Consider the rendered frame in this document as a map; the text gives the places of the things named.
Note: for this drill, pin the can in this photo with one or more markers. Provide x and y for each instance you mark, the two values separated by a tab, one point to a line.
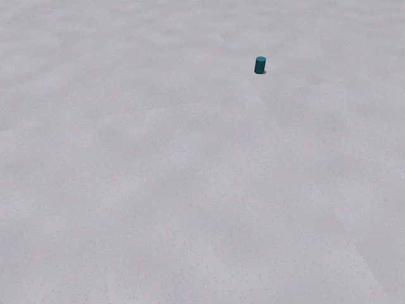
260	65

